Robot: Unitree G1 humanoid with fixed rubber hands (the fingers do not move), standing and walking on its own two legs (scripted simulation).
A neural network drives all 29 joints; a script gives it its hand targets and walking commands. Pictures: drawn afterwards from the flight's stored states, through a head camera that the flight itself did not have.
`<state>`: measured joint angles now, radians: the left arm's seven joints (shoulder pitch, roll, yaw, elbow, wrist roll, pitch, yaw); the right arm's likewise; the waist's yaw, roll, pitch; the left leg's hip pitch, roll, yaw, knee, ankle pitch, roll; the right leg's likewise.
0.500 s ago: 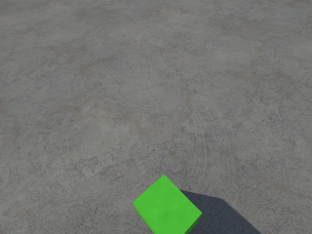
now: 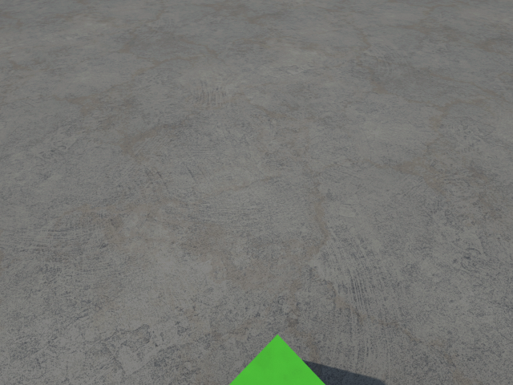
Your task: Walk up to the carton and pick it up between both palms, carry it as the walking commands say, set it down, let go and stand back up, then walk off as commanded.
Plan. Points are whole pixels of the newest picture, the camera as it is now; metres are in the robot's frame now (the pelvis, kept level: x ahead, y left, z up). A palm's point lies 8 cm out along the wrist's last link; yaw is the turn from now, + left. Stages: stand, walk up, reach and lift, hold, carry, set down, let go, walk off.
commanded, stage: walk off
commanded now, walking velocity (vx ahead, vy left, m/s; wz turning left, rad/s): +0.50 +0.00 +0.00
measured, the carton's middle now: out of the picture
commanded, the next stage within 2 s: stand in 0.12 s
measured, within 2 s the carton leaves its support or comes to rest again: neither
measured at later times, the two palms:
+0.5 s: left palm (156, 376) +0.18 +0.21 -0.15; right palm (407, 340) +0.25 -0.26 -0.14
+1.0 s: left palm (162, 334) +0.26 +0.21 -0.15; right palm (383, 335) +0.26 -0.21 -0.15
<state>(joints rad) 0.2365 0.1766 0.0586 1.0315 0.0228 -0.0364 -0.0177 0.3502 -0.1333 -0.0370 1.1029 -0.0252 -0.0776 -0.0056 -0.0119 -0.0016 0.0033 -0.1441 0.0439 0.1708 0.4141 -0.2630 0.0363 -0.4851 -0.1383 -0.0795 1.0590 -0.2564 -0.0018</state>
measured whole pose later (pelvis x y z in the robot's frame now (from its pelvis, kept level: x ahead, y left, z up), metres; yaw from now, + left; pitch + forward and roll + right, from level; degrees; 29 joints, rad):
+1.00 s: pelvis +0.27 +0.01 +0.00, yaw -1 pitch -1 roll +1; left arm 0.28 0.12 0.00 1.16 0.01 -0.01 0.05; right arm 0.26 -0.14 -0.02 1.17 0.00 -0.02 -0.04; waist 0.00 -0.03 0.03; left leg -0.13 0.01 0.17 0.38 -0.23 0.02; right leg -0.01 -0.13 -0.15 0.35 -0.31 0.08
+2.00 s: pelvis +0.26 -0.01 +0.00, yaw +0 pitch +0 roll +0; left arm 0.37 0.08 -0.02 1.18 0.01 -0.02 0.05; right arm 0.31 -0.10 0.00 1.18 0.00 -0.02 -0.04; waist 0.00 -0.01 0.02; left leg -0.18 0.05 0.14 0.39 -0.22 -0.01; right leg -0.04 -0.09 -0.17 0.35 -0.30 0.04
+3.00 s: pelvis +0.24 +0.00 +0.00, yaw -3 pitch -2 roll +0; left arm 0.13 0.34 -0.02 1.11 0.01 -0.02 0.00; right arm 0.09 -0.34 0.01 1.13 0.00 -0.03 0.01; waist 0.01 -0.01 0.05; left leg -0.13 0.05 0.19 0.32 -0.16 0.01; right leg -0.03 -0.08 -0.13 0.29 -0.23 0.04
